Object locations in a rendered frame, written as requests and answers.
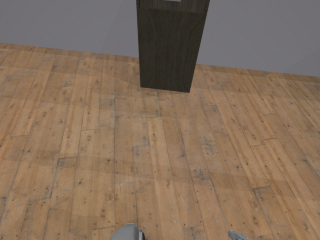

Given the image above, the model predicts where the cabinet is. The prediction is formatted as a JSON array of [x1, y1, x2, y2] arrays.
[[136, 0, 210, 93]]

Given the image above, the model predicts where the robot left thigh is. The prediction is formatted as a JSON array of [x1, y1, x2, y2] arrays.
[[109, 225, 143, 240]]

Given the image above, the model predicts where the drawer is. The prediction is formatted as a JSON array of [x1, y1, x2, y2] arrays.
[[140, 0, 206, 14]]

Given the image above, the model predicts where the left robot shin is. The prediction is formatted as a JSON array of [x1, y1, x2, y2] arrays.
[[127, 223, 138, 228]]

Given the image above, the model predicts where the robot right hand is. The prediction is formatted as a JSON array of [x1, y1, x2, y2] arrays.
[[228, 230, 248, 240]]

